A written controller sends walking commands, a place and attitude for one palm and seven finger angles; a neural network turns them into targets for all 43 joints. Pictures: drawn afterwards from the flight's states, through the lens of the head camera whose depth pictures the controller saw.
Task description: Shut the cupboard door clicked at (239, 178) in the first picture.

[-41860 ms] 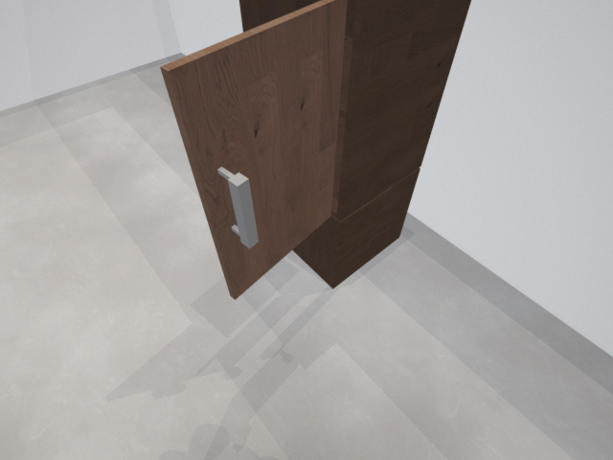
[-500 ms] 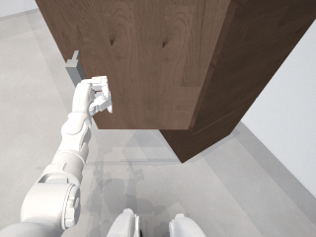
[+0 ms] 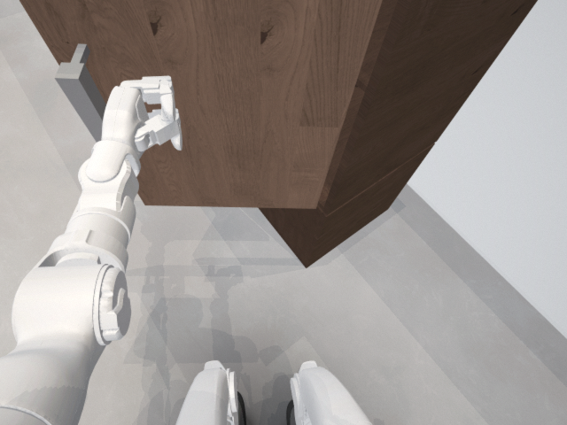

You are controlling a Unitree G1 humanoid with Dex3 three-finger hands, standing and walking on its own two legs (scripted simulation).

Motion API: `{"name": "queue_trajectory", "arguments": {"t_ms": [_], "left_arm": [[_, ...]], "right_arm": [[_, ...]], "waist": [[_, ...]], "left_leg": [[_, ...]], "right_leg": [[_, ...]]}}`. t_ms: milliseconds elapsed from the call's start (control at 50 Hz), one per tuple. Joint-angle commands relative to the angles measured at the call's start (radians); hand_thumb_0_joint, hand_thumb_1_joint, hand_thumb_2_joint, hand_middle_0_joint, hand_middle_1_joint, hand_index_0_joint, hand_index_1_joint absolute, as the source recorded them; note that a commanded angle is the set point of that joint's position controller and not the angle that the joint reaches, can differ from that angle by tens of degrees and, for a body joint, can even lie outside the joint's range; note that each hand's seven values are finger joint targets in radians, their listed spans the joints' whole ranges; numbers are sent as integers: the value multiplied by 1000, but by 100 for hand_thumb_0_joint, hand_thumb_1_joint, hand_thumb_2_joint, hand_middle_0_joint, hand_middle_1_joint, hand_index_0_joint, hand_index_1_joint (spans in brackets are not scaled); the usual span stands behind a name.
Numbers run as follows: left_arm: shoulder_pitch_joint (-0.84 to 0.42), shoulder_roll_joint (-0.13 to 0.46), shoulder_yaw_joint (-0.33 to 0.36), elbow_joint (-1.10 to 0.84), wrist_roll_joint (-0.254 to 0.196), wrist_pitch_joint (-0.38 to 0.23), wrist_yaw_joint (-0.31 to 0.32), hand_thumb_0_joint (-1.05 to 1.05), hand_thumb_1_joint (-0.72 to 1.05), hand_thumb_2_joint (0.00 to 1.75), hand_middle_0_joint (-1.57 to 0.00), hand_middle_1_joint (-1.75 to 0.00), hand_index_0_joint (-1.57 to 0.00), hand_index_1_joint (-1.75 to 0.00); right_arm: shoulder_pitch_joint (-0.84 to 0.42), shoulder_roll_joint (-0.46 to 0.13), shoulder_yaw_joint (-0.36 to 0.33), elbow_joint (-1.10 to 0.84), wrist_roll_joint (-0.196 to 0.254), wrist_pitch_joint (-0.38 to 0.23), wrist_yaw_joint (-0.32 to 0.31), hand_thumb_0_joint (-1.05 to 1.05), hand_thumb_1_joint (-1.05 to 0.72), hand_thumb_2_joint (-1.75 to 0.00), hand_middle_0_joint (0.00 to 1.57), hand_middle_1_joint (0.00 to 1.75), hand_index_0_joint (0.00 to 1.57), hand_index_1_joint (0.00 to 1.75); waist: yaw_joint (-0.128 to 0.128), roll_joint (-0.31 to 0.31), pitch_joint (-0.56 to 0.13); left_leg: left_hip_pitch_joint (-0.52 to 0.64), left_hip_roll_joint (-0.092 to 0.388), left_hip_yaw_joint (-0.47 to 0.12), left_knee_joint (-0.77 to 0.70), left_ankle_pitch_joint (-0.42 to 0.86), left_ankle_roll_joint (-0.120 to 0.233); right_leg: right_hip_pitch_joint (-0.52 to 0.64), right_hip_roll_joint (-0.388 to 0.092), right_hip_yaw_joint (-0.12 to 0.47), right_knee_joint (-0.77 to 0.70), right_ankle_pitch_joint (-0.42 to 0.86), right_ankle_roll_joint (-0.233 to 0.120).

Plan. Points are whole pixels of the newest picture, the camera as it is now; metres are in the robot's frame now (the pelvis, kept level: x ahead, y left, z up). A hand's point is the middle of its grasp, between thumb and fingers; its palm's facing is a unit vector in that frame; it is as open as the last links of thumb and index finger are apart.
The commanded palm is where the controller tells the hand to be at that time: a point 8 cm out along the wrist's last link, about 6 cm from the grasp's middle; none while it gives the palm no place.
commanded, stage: push the door shut along its arc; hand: left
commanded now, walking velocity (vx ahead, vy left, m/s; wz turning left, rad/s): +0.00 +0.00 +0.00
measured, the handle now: (104, 111) +0.54 +0.20 +0.08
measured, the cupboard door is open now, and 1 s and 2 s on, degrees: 54 31 31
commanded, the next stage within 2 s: pull the fist back off the door in 0.68 s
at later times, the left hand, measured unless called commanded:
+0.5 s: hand (193, 93) +0.57 +0.08 +0.08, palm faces -0.29 -0.95 -0.04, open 3.2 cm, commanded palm +0.57 +0.11 +0.08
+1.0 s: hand (201, 81) +0.61 +0.07 +0.07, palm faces +0.17 -0.99 -0.02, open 3.2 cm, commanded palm +0.57 +0.08 +0.08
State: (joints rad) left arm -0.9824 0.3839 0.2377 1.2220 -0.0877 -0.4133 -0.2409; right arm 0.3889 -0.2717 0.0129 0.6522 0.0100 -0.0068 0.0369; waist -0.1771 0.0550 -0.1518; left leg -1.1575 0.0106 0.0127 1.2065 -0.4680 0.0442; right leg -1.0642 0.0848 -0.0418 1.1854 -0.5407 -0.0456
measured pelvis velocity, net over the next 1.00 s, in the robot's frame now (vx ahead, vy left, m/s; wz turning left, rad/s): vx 0.01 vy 0.00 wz -0.02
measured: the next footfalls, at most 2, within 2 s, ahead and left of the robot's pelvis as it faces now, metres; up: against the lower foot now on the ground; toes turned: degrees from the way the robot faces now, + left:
none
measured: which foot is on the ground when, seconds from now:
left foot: down 0.00-1.00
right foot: down 0.00-1.00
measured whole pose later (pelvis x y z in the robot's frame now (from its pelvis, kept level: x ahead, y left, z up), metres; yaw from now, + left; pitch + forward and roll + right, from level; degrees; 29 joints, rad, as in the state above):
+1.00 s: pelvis +0.01 +0.00 -0.02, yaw -1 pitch +32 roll -4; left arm -1.24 0.33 0.31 1.23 0.09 -0.29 0.28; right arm 0.46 -0.23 0.01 0.67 -0.11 -0.04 0.14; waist -0.24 0.07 -0.16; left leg -1.34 0.02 -0.01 1.28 -0.50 0.03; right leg -1.24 0.10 -0.07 1.24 -0.57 -0.05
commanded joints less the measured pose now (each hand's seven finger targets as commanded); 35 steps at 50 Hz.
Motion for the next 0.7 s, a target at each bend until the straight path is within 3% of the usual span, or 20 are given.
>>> {"name": "queue_trajectory", "arguments": {"t_ms": [0, 40, 60, 100, 180, 200, 220, 280, 300, 400, 440, 480, 500, 540, 620, 660, 680], "left_arm": [[-571, 180, 2, -197, -6, -38, -11, 0, 90, 90, -130, -150, -130, -150], [-605, 157, -17, -177, -7, -28, -18, 0, 90, 90, -130, -150, -130, -150], [-612, 191, 6, -167, -5, -23, -19, 0, 90, 90, -130, -150, -130, -150], [-646, 156, -32, -159, -4, -10, -29, 0, 90, 90, -130, -150, -130, -150], [-684, 182, -20, -166, 3, -2, -40, 0, 90, 90, -130, -150, -130, -150], [-691, 148, -48, -145, 1, 11, -46, 0, 90, 90, -130, -150, -130, -150], [-719, 153, -42, -139, -1, 13, -48, 0, 90, 90, -130, -150, -130, -150], [-753, 224, -1, -121, 10, 33, -49, 0, 90, 90, -130, -150, -130, -150], [-757, 209, -15, -121, 12, 38, -55, 0, 90, 90, -130, -150, -130, -150], [-796, 246, -4, -115, 26, 54, -74, 0, 90, 90, -130, -150, -130, -150], [-824, 234, -15, -146, 26, 54, -83, 0, 90, 90, -130, -150, -130, -150], [-828, 228, -20, -129, 26, 73, -92, 0, 90, 90, -130, -150, -130, -150], [-829, 258, 3, -123, 25, 82, -92, 0, 90, 90, -130, -150, -130, -150], [-857, 253, -4, -130, 25, 88, -98, 0, 90, 90, -130, -150, -130, -150], [-908, 228, -25, -85, 33, 110, -100, 0, 90, 90, -130, -150, -130, -150], [-925, 259, -11, -70, 36, 117, -104, 0, 90, 90, -130, -150, -130, -150], [-937, 248, -20, -79, 36, 119, -110, 0, 90, 90, -130, -150, -130, -150]], "right_arm": [[165, -181, -62, -47, -2, -13, -9, 0, -90, -90, 20, 30, 20, 30], [170, -182, -62, -35, -4, -16, -10, 0, -90, -90, 20, 30, 20, 30], [182, -187, -61, -32, -5, -15, -10, 0, -90, -90, 20, 30, 20, 30], [178, -184, -59, -32, -5, -20, -8, 0, -90, -90, 20, 30, 20, 30], [199, -192, -60, -19, -11, -25, -7, 0, -90, -90, 20, 30, 20, 30], [196, -189, -59, -20, -10, -26, -6, 0, -90, -90, 20, 30, 20, 30], [206, -190, -58, -15, -12, -29, -9, 0, -90, -90, 20, 30, 20, 30], [210, -196, -52, -15, -14, -30, -11, 0, -90, -90, 20, 30, 20, 30], [208, -193, -52, -15, -14, -32, -11, 0, -90, -90, 20, 30, 20, 30], [224, -195, -50, -11, -20, -37, -12, 0, -90, -90, 20, 30, 20, 30], [229, -196, -53, -5, -22, -41, -10, 0, -90, -90, 20, 30, 20, 30], [233, -197, -55, 1, -23, -40, -12, 0, -90, -90, 20, 30, 20, 30], [240, -200, -53, 1, -23, -38, -13, 0, -90, -90, 20, 30, 20, 30], [240, -200, -52, 4, -24, -44, -14, 0, -90, -90, 20, 30, 20, 30], [249, -198, -47, 20, -29, -53, -19, 0, -90, -90, 20, 30, 20, 30], [251, -201, -45, 25, -31, -57, -22, 0, -90, -90, 20, 30, 20, 30], [250, -201, -46, 25, -32, -62, -23, 0, -90, -90, 20, 30, 20, 30]], "waist": [[-66, 57, -473], [-83, 70, -481], [-81, 66, -479], [-96, 85, -475], [-93, 137, -532], [-108, 106, -512], [-121, 92, -509], [-117, 104, -514], [-122, 109, -518], [-126, 128, -549], [-123, 179, -586], [-137, 157, -578], [-133, 141, -576], [-135, 171, -589], [-168, 137, -534], [-168, 146, -538], [-174, 149, -548]], "left_leg": [[441, 19, -111, -87, 264, 6], [464, 21, -118, -74, 280, 7], [461, 23, -123, -74, 284, 7], [451, 21, -122, -66, 269, 8], [516, 26, -139, -56, 329, 3], [492, 23, -134, -49, 321, 8], [488, 25, -140, -43, 330, 12], [427, 23, -127, -28, 303, 14], [415, 21, -122, -19, 305, 16], [413, 22, -124, 3, 343, 16], [471, 24, -131, 9, 388, 13], [461, 25, -131, 14, 385, 14], [445, 24, -129, 13, 378, 15], [459, 24, -131, 18, 396, 14], [416, 26, -132, 28, 356, 22], [395, 26, -129, 37, 347, 22], [392, 26, -127, 44, 348, 22]], "right_leg": [[61, -24, 59, -175, 281, 14], [23, -23, 55, -173, 284, 14], [25, -21, 52, -172, 279, 12], [5, -19, 54, -172, 265, 12], [-33, -17, 41, -155, 281, 4], [-31, -15, 43, -159, 284, 7], [-43, -13, 39, -152, 290, 8], [-20, -12, 49, -150, 274, 9], [-17, -12, 54, -149, 282, 9], [-16, -7, 53, -130, 314, 8], [-49, -5, 45, -119, 333, 6], [-51, -3, 41, -119, 335, 7], [-35, -2, 40, -121, 332, 7], [-57, -2, 40, -114, 339, 5], [-88, 2, 36, -118, 303, 8], [-82, 2, 38, -116, 297, 8], [-87, 1, 40, -111, 300, 9]]}}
